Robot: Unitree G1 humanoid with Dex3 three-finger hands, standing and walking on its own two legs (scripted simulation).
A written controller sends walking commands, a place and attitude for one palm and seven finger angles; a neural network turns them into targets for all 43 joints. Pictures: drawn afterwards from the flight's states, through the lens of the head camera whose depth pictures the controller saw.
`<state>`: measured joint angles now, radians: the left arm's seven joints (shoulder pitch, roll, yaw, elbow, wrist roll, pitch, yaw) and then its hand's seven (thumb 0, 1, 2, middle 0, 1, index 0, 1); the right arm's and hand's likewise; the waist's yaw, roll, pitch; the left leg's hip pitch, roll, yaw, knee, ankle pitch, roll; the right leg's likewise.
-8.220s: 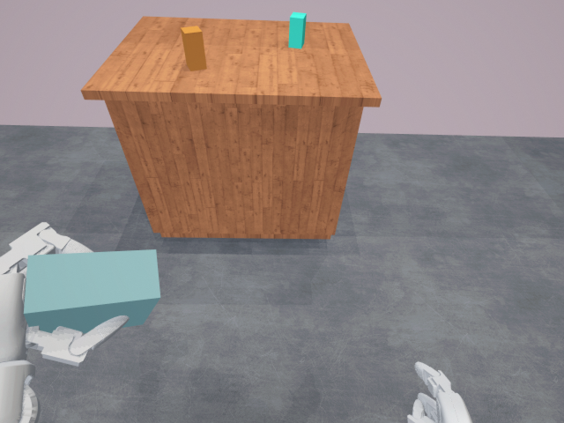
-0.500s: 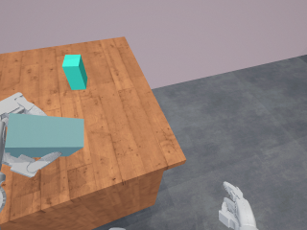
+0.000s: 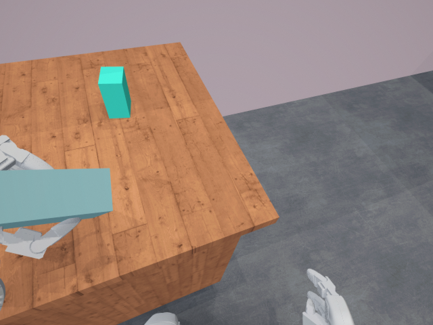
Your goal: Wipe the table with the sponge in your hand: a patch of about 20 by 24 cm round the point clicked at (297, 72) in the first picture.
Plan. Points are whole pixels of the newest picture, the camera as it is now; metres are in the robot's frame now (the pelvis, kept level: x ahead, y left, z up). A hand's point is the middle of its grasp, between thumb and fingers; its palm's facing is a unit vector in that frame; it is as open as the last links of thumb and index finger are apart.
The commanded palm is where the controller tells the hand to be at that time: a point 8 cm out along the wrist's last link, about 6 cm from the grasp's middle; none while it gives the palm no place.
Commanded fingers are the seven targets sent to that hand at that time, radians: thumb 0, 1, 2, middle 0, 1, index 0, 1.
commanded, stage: come to a stop and stand still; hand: left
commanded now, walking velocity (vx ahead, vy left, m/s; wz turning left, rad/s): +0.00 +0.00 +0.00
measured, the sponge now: (69, 198) +0.24 +0.23 +0.15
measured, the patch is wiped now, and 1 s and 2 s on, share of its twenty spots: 0.00 0.00 0.00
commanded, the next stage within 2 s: look again from close up in 0.06 s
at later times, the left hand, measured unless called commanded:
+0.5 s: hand (55, 193) +0.24 +0.25 +0.16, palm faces +0.38 -0.84 -0.40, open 9.5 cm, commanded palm +0.17 +0.28 +0.18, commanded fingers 0.00 0.10 1.30 -1.20 -1.60 -1.20 -1.60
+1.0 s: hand (90, 198) +0.24 +0.20 +0.16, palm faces +0.33 -0.85 -0.40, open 9.5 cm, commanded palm +0.17 +0.24 +0.18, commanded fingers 0.00 0.10 1.30 -1.20 -1.60 -1.20 -1.60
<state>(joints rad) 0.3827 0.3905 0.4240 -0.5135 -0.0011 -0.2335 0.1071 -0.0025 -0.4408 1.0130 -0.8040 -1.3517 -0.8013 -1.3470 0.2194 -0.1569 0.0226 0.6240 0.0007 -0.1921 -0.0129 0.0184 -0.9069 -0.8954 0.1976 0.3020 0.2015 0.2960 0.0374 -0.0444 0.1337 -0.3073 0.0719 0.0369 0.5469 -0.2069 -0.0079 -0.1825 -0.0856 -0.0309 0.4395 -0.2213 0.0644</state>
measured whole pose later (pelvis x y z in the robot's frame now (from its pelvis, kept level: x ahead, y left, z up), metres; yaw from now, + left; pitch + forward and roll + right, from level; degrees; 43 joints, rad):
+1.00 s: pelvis +0.01 -0.04 +0.00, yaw +0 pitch -2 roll -2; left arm 0.43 0.37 0.36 -0.52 -0.04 -0.18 0.08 0.00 -0.44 1.02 -0.80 -1.36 -0.80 -1.35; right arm 0.20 -0.18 -0.01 0.55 0.02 -0.11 0.00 0.02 -0.91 -0.90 0.20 0.30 0.20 0.30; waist 0.01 -0.01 0.11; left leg -0.29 0.13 0.01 0.53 -0.21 -0.07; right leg -0.18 -0.03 -0.05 0.47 -0.25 0.04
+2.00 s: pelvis +0.01 -0.06 -0.01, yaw +1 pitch -1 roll -2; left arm 0.47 0.41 0.40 -0.58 -0.07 -0.17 0.08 0.00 -0.44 1.02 -0.80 -1.36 -0.80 -1.35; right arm 0.21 -0.19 -0.03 0.54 0.02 -0.09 -0.01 0.02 -0.91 -0.90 0.20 0.30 0.20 0.30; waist 0.00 0.00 0.11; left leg -0.35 0.15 -0.03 0.61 -0.24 -0.09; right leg -0.23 -0.01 -0.08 0.56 -0.30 0.01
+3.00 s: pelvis +0.01 -0.05 -0.01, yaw +1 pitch -1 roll -3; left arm 0.48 0.41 0.40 -0.59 -0.07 -0.15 0.09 0.00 -0.44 1.03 -0.80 -1.36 -0.79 -1.36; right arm 0.21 -0.18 -0.02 0.54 0.02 -0.08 0.00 0.02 -0.91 -0.90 0.20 0.30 0.20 0.30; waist 0.00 0.01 0.11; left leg -0.35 0.15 -0.04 0.61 -0.25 -0.09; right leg -0.23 -0.01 -0.09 0.54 -0.30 0.01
